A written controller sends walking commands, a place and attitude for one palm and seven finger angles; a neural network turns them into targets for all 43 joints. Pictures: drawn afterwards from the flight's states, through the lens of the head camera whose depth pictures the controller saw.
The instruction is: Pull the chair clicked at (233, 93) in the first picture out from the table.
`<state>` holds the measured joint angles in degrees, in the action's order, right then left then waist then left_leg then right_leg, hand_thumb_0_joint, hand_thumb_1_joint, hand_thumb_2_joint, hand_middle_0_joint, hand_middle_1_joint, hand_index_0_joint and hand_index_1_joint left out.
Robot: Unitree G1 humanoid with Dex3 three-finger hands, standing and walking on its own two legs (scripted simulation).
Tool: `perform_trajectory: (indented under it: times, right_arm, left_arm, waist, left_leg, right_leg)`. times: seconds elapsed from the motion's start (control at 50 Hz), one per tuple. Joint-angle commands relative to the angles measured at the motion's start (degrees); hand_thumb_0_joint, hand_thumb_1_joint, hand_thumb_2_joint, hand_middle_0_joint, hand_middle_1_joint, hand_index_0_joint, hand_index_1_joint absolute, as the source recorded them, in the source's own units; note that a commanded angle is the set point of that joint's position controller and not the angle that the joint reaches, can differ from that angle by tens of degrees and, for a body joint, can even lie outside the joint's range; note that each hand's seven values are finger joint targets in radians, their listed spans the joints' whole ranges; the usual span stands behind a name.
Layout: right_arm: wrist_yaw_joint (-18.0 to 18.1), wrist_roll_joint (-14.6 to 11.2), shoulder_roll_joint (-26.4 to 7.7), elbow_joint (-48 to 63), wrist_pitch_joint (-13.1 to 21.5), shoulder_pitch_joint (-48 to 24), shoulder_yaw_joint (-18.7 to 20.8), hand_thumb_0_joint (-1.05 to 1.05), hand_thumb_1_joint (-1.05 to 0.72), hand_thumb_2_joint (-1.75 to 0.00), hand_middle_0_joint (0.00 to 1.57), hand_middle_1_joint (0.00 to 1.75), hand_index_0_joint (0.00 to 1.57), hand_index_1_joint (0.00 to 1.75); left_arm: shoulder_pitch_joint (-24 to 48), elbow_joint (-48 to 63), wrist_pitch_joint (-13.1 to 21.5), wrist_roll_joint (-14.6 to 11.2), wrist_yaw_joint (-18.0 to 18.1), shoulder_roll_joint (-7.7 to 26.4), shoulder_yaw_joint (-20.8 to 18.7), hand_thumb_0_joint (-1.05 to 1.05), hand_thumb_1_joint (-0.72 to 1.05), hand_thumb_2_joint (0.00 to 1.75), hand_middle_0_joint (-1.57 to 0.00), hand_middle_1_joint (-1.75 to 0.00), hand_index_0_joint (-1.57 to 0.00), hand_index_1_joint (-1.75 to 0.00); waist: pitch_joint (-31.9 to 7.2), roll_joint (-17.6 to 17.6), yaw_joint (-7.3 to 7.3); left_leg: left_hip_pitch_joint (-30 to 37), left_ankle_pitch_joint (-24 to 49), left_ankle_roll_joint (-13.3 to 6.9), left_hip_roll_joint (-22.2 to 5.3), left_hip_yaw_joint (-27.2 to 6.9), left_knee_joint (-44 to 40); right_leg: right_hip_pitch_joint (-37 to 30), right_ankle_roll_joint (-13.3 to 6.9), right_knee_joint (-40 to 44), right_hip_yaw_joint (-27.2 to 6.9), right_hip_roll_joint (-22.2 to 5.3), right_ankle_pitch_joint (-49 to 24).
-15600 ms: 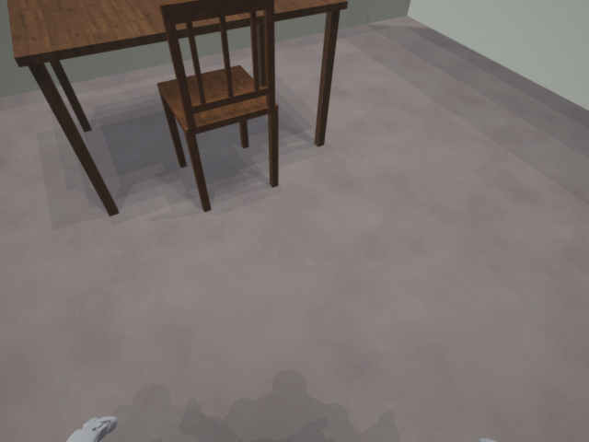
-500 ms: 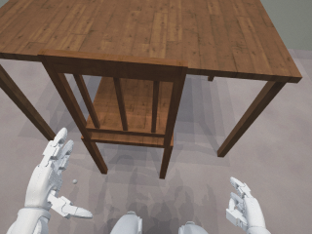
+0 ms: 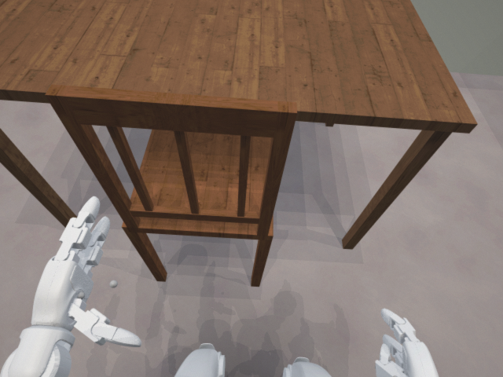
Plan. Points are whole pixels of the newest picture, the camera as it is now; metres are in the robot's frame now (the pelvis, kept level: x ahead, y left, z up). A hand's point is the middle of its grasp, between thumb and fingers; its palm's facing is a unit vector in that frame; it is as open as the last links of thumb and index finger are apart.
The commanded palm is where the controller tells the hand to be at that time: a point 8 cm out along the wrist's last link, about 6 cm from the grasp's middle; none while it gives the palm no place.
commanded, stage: raise the hand toward the chair's back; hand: left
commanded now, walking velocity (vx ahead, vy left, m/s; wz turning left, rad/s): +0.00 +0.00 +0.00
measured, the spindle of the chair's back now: (188, 176) +0.47 +0.14 -0.03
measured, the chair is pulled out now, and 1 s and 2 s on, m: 0.00 0.00 0.00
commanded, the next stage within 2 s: aim the fingers beside a spindle in 0.22 s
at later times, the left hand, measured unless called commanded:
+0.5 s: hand (139, 281) +0.25 +0.17 +0.03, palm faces -0.01 -1.00 -0.05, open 17.0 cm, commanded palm +0.23 +0.23 +0.03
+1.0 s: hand (161, 257) +0.29 +0.15 +0.01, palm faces -0.02 -1.00 -0.04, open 16.9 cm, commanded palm +0.27 +0.21 +0.01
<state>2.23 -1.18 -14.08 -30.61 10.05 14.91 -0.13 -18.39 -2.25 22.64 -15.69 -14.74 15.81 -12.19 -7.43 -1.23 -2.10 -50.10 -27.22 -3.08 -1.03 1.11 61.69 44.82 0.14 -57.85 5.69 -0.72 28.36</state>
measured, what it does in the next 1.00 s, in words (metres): stands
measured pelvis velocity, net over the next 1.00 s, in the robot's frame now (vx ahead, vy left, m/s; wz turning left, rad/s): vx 0.00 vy -0.03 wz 0.00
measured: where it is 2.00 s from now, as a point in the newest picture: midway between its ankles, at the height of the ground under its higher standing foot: outside the picture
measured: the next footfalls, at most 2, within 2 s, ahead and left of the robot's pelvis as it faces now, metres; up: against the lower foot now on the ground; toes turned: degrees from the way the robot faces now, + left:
none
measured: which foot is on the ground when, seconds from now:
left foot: down 0.00-1.00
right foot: down 0.00-1.00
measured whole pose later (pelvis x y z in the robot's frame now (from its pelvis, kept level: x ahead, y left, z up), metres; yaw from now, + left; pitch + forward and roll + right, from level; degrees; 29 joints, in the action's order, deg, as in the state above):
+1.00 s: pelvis +0.00 -0.03 -0.02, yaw +0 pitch +19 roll -2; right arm 1.9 -0.9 -14.8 -33.5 8.7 12.9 0.1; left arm -4.1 -16.8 27.5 -15.0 -15.1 14.0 -11.9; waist -7.7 -1.6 -2.8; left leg -56.1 -28.5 -0.7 -2.1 0.5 66.0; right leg 52.0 -2.4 -64.5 6.0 0.2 31.1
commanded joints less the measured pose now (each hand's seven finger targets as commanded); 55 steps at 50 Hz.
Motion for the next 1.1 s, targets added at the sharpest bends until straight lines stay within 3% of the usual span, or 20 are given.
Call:
perform_trajectory:
  times: [0.0,0.08,0.14,0.18,0.22,0.28,0.36,0.44,0.48,0.58,0.64,0.7,0.72,0.74,0.76,0.8,0.9,0.92,1.02,1.08]
  right_arm:
    - [-0.2,-0.2,-8.2,7.1,2.7,-2.4,3.1,0.0,-0.9,-0.9,0.2,0.3,0.2,0.3]
    - [0.1,-0.7,-8.8,7.9,2.3,-2.4,3.4,0.0,-0.9,-0.9,0.2,0.3,0.2,0.3]
    - [0.4,-0.8,-8.5,8.5,2.6,-2.6,3.4,0.0,-0.9,-0.9,0.2,0.3,0.2,0.3]
    - [0.7,-0.7,-8.0,8.0,2.7,-2.7,3.3,0.0,-0.9,-0.9,0.2,0.3,0.2,0.3]
    - [0.6,-0.5,-7.3,7.5,2.8,-2.9,3.1,0.0,-0.9,-0.9,0.2,0.3,0.2,0.3]
    - [0.6,-0.3,-7.2,6.3,2.6,-3.0,3.1,0.0,-0.9,-0.9,0.2,0.3,0.2,0.3]
    - [0.6,-0.6,-8.1,6.4,2.3,-3.1,3.0,0.0,-0.9,-0.9,0.2,0.3,0.2,0.3]
    - [0.8,-0.7,-8.2,7.1,2.5,-3.0,3.0,0.0,-0.9,-0.9,0.2,0.3,0.2,0.3]
    - [0.9,-0.5,-8.0,6.6,2.6,-3.1,3.0,0.0,-0.9,-0.9,0.2,0.3,0.2,0.3]
    - [0.6,-0.2,-7.4,5.1,2.4,-3.3,2.9,0.0,-0.9,-0.9,0.2,0.3,0.2,0.3]
    - [0.4,-0.3,-7.7,5.1,2.0,-3.3,3.0,0.0,-0.9,-0.9,0.2,0.3,0.2,0.3]
    - [0.3,-0.6,-8.2,5.5,1.5,-2.9,3.2,0.0,-0.9,-0.9,0.2,0.3,0.2,0.3]
    - [0.3,-0.7,-8.4,5.4,1.3,-2.5,3.3,0.0,-0.9,-0.9,0.2,0.3,0.2,0.3]
    - [0.3,-0.7,-8.4,5.7,1.5,-2.7,3.2,0.0,-0.9,-0.9,0.2,0.3,0.2,0.3]
    - [0.3,-0.7,-8.3,5.7,1.6,-2.5,3.2,0.0,-0.9,-0.9,0.2,0.3,0.2,0.3]
    - [0.4,-0.5,-8.4,5.1,1.8,-2.3,3.3,0.0,-0.9,-0.9,0.2,0.3,0.2,0.3]
    - [0.1,0.1,-8.2,4.4,1.9,-2.1,3.1,0.0,-0.9,-0.9,0.2,0.3,0.2,0.3]
    - [0.0,0.1,-8.3,4.2,1.7,-2.0,3.3,0.0,-0.9,-0.9,0.2,0.3,0.2,0.3]
    - [-0.6,0.1,-8.4,5.0,0.9,-2.2,3.3,0.0,-0.9,-0.9,0.2,0.3,0.2,0.3]
    - [-0.6,0.1,-8.7,5.2,0.2,-1.9,3.3,0.0,-0.9,-0.9,0.2,0.3,0.2,0.3]
  left_arm:
    - [3.5,6.9,5.7,-0.3,1.1,6.2,-4.1,0.0,-0.5,0.3,-0.06,-0.08,-0.06,-0.08]
    - [3.4,5.5,3.6,-0.5,-1.5,7.2,-3.7,0.0,-0.5,0.3,-0.06,-0.08,-0.06,-0.08]
    - [4.7,10.5,3.6,-1.4,-2.3,8.3,-4.4,0.0,-0.5,0.3,-0.06,-0.08,-0.06,-0.08]
    - [4.8,11.7,4.3,-1.8,-1.4,9.7,-6.2,0.0,-0.5,0.3,-0.06,-0.08,-0.06,-0.08]
    - [4.9,11.8,5.5,-1.9,-0.4,8.5,-5.8,0.0,-0.5,0.3,-0.06,-0.08,-0.06,-0.08]
    - [4.6,7.6,6.1,-1.6,0.3,7.7,-6.0,0.0,-0.5,0.3,-0.06,-0.08,-0.06,-0.08]
    - [8.3,2.3,5.0,-1.2,-2.0,6.1,-3.4,0.0,-0.5,0.3,-0.06,-0.08,-0.06,-0.08]
    - [9.9,4.5,5.0,-1.7,-3.8,6.8,-3.0,0.0,-0.5,0.3,-0.06,-0.08,-0.06,-0.08]
    - [11.1,6.1,5.8,-1.9,-3.1,9.4,-5.5,0.0,-0.5,0.3,-0.06,-0.08,-0.06,-0.08]
    - [13.3,2.2,7.5,-1.5,-0.8,10.0,-7.4,0.0,-0.5,0.3,-0.06,-0.08,-0.06,-0.08]
    - [13.5,-1.3,7.1,-1.4,-1.3,8.4,-6.4,0.0,-0.5,0.3,-0.06,-0.08,-0.06,-0.08]
    - [13.3,-3.9,5.6,-1.6,-2.6,7.5,-5.1,0.0,-0.5,0.3,-0.06,-0.08,-0.06,-0.08]
    - [13.7,-4.1,5.4,-1.6,-2.8,8.2,-5.6,0.0,-0.5,0.3,-0.06,-0.08,-0.06,-0.08]
    - [15.7,-2.5,5.7,-1.5,-3.1,7.2,-3.8,0.0,-0.5,0.3,-0.06,-0.08,-0.06,-0.08]
    - [16.3,-2.2,5.7,-1.6,-3.1,7.1,-3.6,0.0,-0.5,0.3,-0.06,-0.08,-0.06,-0.08]
    - [18.1,-0.8,6.9,-1.5,-2.3,8.7,-4.9,0.0,-0.5,0.3,-0.06,-0.08,-0.06,-0.08]
    - [21.6,-2.2,9.2,-0.4,0.3,8.0,-4.5,0.0,-0.5,0.3,-0.06,-0.08,-0.06,-0.08]
    - [21.2,-3.6,9.2,-0.2,0.8,8.8,-5.7,0.0,-0.5,0.3,-0.06,-0.08,-0.06,-0.08]
    - [22.1,-4.5,8.1,0.8,0.6,5.3,-1.6,0.0,-0.5,0.3,-0.06,-0.08,-0.06,-0.08]
    - [23.4,-5.8,6.8,1.0,0.9,5.1,-0.7,0.0,-0.5,0.3,-0.06,-0.08,-0.06,-0.08]
  waist:
    - [-10.6,-4.6,0.37]
    - [-12.9,-2.6,0.29]
    - [-16.7,-3.6,0.71]
    - [-16.9,-3.2,1.01]
    - [-15.3,-4.3,0.84]
    - [-12.9,-1.7,0.36]
    - [-10.6,-0.6,-1.05]
    - [-15.4,-1.6,-0.34]
    - [-17.1,-2.4,0.1]
    - [-14.9,-1.5,0.08]
    - [-14.8,-2.0,0.17]
    - [-15.5,0.2,-0.43]
    - [-16.0,1.1,-0.48]
    - [-16.6,-1.1,-0.65]
    - [-16.8,-0.6,-0.73]
    - [-17.9,-1.1,-0.68]
    - [-16.8,-1.0,-0.94]
    - [-17.3,-0.4,-0.65]
    - [-19.7,-3.2,-0.27]
    - [-19.5,-0.8,-1.02]
  left_leg:
    - [14.0,14.9,3.2,-0.7,-6.0,-9.8]
    - [13.4,14.4,2.3,-0.3,-5.1,-9.3]
    - [15.3,17.1,2.0,-0.1,-4.6,-9.0]
    - [15.2,18.0,1.8,0.0,-4.3,-8.5]
    - [15.4,18.6,1.9,-0.1,-4.3,-8.4]
    - [12.3,16.8,1.7,0.1,-3.9,-7.4]
    - [8.9,12.2,1.5,0.5,-3.4,-6.2]
    - [10.1,14.4,1.1,0.7,-2.8,-5.4]
    - [10.1,16.1,1.0,0.5,-2.8,-4.8]
    - [6.8,15.1,1.1,0.4,-2.4,-3.8]
    - [5.8,14.0,1.2,0.6,-2.2,-3.6]
    - [4.7,14.2,1.0,0.6,-1.8,-3.0]
    - [4.7,14.4,1.0,0.5,-1.8,-3.1]
    - [5.3,14.6,1.0,0.6,-1.9,-3.1]
    - [5.6,14.5,1.0,0.6,-2.0,-3.1]
    - [6.3,15.3,0.9,0.3,-2.2,-2.8]
    - [5.6,14.0,1.0,0.2,-2.5,-2.6]
    - [5.1,13.7,1.0,0.2,-2.4,-2.5]
    - [7.2,15.4,1.2,0.3,-2.5,-2.8]
    - [6.9,15.0,1.1,0.0,-3.0,-2.4]
  right_leg:
    - [1.0,-1.6,4.7,0.4,2.1,-8.0]
    - [-1.7,-1.5,5.8,-0.6,2.0,-9.4]
    - [-4.7,-1.3,6.3,-1.1,1.8,-12.3]
    - [-5.1,-1.3,6.2,-1.3,1.9,-13.3]
    - [-4.1,-1.3,6.1,-1.2,1.8,-13.7]
    - [-3.8,-1.2,6.0,-1.6,1.9,-13.5]
    - [-1.9,-0.8,6.3,-2.7,1.4,-10.9]
    - [-5.2,-0.8,6.3,-4.0,1.0,-13.9]
    - [-6.3,-0.8,5.8,-4.4,1.0,-15.6]
    - [-5.8,-0.6,5.4,-5.4,0.8,-14.7]
    - [-5.2,-0.6,5.1,-5.8,0.6,-13.9]
    - [-6.8,0.0,5.7,-7.0,0.3,-15.7]
    - [-7.0,0.1,5.7,-6.8,0.3,-16.0]
    - [-6.6,0.0,5.4,-6.8,0.2,-16.3]
    - [-6.4,0.0,5.4,-6.6,0.2,-15.9]
    - [-5.9,-0.2,4.8,-6.4,0.4,-16.4]
    - [-2.8,-0.5,3.3,-5.4,0.7,-13.9]
    - [-2.7,-0.5,3.1,-5.4,0.7,-13.4]
    - [-1.6,-0.9,1.6,-4.3,0.7,-15.1]
    - [-0.3,-0.9,1.5,-3.9,1.1,-14.5]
